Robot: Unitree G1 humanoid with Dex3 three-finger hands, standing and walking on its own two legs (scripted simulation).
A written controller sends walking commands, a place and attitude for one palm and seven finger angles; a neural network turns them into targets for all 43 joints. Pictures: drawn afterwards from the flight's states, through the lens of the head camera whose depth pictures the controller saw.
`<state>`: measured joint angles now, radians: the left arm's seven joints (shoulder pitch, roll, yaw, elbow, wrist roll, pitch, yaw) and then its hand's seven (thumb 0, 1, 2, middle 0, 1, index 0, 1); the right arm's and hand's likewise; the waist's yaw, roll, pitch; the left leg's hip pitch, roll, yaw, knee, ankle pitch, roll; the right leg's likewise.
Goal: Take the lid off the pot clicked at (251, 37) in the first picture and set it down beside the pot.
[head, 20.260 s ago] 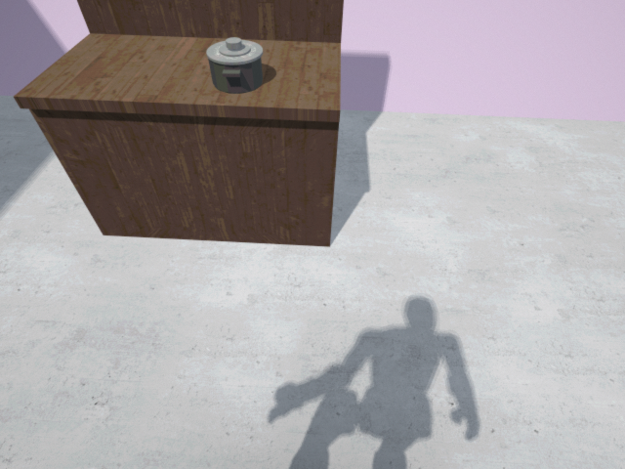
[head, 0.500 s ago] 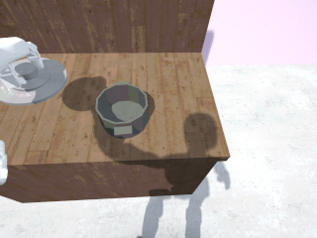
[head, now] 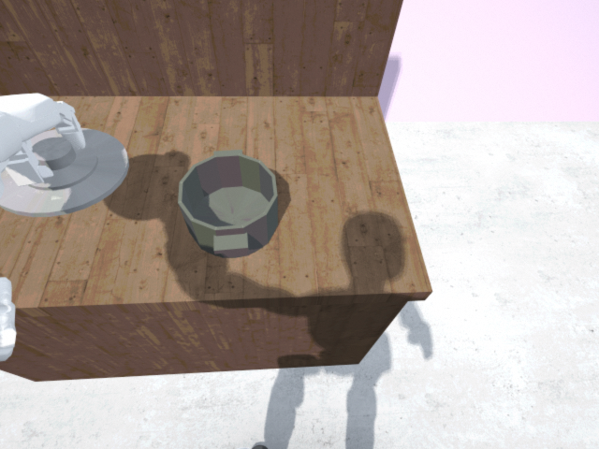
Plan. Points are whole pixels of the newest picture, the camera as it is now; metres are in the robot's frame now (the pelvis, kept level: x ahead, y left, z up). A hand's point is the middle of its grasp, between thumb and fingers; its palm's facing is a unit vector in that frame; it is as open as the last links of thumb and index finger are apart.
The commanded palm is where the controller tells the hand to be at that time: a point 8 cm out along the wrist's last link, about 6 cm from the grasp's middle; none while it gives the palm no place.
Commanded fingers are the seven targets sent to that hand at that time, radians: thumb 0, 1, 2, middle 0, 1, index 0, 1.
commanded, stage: lower the lid onto the table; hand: left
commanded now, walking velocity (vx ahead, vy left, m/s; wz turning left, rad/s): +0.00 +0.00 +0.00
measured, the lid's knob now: (53, 153) +0.49 +0.32 +0.09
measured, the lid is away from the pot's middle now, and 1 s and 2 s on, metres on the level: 0.22 0.23 0.25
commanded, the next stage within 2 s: none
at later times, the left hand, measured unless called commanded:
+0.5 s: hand (49, 175) +0.46 +0.33 +0.08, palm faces -0.46 -0.09 -0.88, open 8.1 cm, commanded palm +0.50 +0.33 +0.15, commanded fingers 0.00 0.66 1.02 -0.97 -1.19 -0.69 -1.03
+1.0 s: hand (54, 193) +0.45 +0.34 +0.05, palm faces -0.49 -0.09 -0.87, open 8.1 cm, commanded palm +0.51 +0.33 +0.11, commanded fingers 0.00 0.66 1.02 -0.97 -1.19 -0.69 -1.03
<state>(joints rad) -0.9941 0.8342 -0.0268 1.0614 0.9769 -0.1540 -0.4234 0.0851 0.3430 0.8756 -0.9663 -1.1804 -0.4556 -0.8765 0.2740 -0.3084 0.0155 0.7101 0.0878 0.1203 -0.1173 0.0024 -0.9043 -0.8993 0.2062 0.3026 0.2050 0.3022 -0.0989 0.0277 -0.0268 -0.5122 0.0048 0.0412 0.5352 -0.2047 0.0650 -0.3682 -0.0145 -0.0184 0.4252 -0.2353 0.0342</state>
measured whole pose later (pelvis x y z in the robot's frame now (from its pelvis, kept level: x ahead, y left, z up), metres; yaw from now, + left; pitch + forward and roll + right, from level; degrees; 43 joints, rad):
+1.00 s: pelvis +0.00 +0.01 -0.01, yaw -1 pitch +15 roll -4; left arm -0.94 0.85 0.01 1.12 1.01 -0.21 -0.36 0.08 0.35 0.87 -0.96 -1.18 -0.45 -0.88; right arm 0.32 -0.30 0.02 0.72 0.09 0.11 -0.14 0.00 -0.90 -0.90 0.21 0.30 0.21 0.30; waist -0.13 0.03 -0.05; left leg -0.67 0.02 0.05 0.67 -0.27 0.08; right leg -0.52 0.00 -0.01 0.55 -0.29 0.03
